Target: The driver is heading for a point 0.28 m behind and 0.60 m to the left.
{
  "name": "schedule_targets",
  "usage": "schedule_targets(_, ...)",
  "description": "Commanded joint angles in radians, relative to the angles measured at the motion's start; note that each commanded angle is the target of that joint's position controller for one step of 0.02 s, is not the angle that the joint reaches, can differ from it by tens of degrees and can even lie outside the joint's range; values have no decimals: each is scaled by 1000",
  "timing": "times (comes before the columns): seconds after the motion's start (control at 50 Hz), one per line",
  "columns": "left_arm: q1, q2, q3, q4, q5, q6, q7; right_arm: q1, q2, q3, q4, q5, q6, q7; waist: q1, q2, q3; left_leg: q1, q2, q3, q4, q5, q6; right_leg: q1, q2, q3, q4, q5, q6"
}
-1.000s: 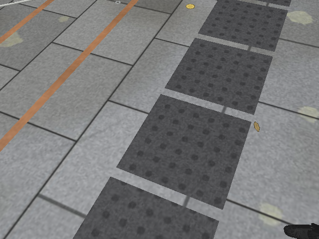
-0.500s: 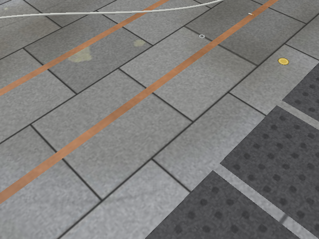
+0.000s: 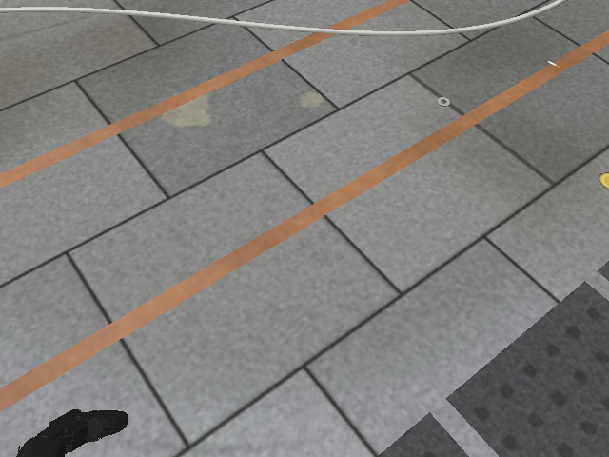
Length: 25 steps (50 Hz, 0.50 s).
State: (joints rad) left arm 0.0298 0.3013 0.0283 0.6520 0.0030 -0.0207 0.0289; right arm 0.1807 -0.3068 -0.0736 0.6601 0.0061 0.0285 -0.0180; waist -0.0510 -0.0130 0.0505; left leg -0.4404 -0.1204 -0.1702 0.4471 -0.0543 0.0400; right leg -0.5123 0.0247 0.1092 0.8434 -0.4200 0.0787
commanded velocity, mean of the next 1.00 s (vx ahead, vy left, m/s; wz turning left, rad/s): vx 0.08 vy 0.00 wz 0.93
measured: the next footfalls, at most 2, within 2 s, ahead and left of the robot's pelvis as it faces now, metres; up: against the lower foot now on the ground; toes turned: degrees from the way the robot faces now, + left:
right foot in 0.10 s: +0.11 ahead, -0.14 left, +0.00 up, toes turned +12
left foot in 0.56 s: +0.03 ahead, +0.14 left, +0.00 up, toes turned +34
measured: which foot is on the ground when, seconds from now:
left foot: down 0.00-0.10, up 0.12-0.54, down 0.56-1.00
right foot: up 0.00-0.08, down 0.10-0.56, up 0.58-0.98, down 1.00-1.00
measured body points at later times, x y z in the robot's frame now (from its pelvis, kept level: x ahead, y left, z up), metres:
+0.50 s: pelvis +0.04 -0.01 +0.01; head +0.06 +0.02 +0.46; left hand +0.03 +0.32 -0.09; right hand +0.33 -0.17 -0.06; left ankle -0.01 +0.13 -0.70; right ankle +0.08 -0.15 -0.73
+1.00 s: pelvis +0.09 +0.06 -0.01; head +0.09 +0.09 +0.44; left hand -0.02 +0.38 -0.09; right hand +0.44 +0.04 -0.06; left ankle -0.01 +0.12 -0.73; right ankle +0.22 +0.03 -0.73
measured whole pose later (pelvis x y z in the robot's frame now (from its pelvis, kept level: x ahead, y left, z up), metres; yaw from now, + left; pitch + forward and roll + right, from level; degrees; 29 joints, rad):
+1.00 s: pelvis +0.09 +0.06 -0.01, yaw +55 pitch +3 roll -1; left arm 0.08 0.29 0.08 0.64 0.00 -0.03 0.00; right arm 0.13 -0.33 -0.10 0.55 0.03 0.05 -0.03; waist -0.01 -0.01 0.01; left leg -0.34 -0.17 -0.31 0.68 -0.36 0.03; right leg -0.41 0.08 0.12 0.56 -0.23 0.04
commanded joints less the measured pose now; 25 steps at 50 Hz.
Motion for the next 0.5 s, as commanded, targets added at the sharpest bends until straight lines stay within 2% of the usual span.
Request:
schedule_targets(0.02,124,75,28,-31,-2,9,-8,-80,-175,-60,-104,8,5,-21,82,136,-247,104,201,-312,-118,40,172,181,47,-13,-133,100,-8)
schedule_targets(0.06,123,84,38,-38,-3,11,-15,-79,-171,-66,-110,15,14,-22,89,149,-219,70,180,-343,-107,-95,136,247,46,-8,-265,152,-27)
schedule_targets(0.08,161,96,50,-29,-3,9,-17,-77,-159,-64,-112,23,20,-22,106,141,-214,27,150,-339,-79,-180,102,337,23,-16,-381,220,-44)
schedule_targets(0.1,190,143,68,-28,10,12,-12,-39,-120,-54,-107,29,22,-20,105,62,-221,-86,88,-275,45,-396,46,463,-115,68,-474,212,-106)
schedule_targets(0.12,161,220,86,-50,52,19,-10,-27,-71,-47,-128,35,16,-19,81,-204,-185,-278,-56,-43,306,-534,-4,482,-362,332,-557,157,-238)
schedule_targets(0.14,109,195,85,-74,80,10,-8,3,-149,-69,-127,14,-4,-10,48,-274,-168,-297,20,-13,533,-498,-49,378,-465,465,-609,161,-326)
schedule_targets(0.16,28,130,68,-103,67,4,3,34,-204,-88,-101,13,-3,-6,16,-208,-128,-271,65,16,653,-429,-74,326,-423,363,-599,166,-310)
schedule_targets(0.18,-27,90,60,-118,47,2,10,73,-208,-94,-71,13,9,-10,-3,-149,-97,-248,79,39,709,-373,-92,293,-344,240,-579,181,-260)
schedule_targets(0.2,-50,81,58,-124,30,2,15,99,-188,-93,-56,7,22,-16,-9,-118,-90,-254,91,61,793,-327,-109,300,-300,163,-555,230,-234)
schedule_targets(0.22,-44,77,54,-125,23,2,17,106,-158,-85,-56,7,30,-14,1,-110,-74,-258,105,84,862,-303,-125,289,-285,94,-551,310,-240)
schedule_targets(0.26,1,82,55,-112,29,7,18,44,-118,-67,-91,18,35,-11,35,-118,-56,-287,148,129,826,-257,-148,324,-265,-1,-558,377,-253)
schedule_targets(0.3,75,101,67,-90,36,15,17,-30,-92,-52,-128,21,33,-5,86,-129,-71,-311,181,142,716,-256,-165,420,-286,-28,-548,432,-275)
schedule_targets(0.34,150,150,92,-66,18,18,10,-59,-80,-39,-153,19,26,14,122,-148,-132,-297,212,164,635,-281,-157,492,-332,-3,-597,186,-273)
schedule_targets(0.36,159,173,101,-61,9,14,6,-66,-84,-37,-161,19,21,23,122,-168,-137,-284,221,175,600,-296,-146,494,-348,7,-624,60,-265)
schedule_targets(0.38,144,180,105,-63,9,12,3,-90,-84,-36,-169,16,20,29,122,-158,-104,-269,227,182,557,-303,-136,475,-356,-11,-633,60,-261)
schedule_targets(0.42,111,179,109,-60,16,7,-7,-115,-68,-30,-170,10,24,37,113,-124,-61,-190,224,210,439,-313,-118,435,-347,-99,-616,191,-252)
schedule_targets(0.44,102,182,113,-54,14,6,-14,-110,-65,-29,-165,10,26,38,106,-123,-60,-130,216,230,383,-311,-109,416,-341,-145,-595,275,-246)
schedule_targets(0.46,103,187,118,-45,9,5,-20,-102,-68,-32,-162,12,30,39,101,-133,-69,-82,206,245,340,-307,-99,414,-345,-174,-570,346,-241)
schedule_targets(0.5,96,190,124,-33,-18,7,-31,-75,-81,-42,-160,19,43,44,76,-157,-97,2,185,265,225,-272,-72,440,-364,-208,-491,465,-213)
Velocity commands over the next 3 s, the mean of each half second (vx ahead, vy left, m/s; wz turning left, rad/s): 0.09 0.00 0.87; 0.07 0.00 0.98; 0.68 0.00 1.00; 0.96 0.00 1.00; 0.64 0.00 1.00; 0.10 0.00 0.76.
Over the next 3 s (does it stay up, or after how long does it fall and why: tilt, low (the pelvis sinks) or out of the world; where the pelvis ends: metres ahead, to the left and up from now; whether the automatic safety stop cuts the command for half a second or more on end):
stays up -0.25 1.25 0.00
